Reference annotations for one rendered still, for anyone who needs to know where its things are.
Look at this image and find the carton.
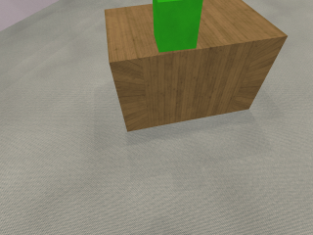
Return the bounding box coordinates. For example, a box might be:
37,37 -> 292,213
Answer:
153,0 -> 203,53

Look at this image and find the pedestal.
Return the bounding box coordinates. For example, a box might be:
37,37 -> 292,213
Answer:
104,0 -> 288,132

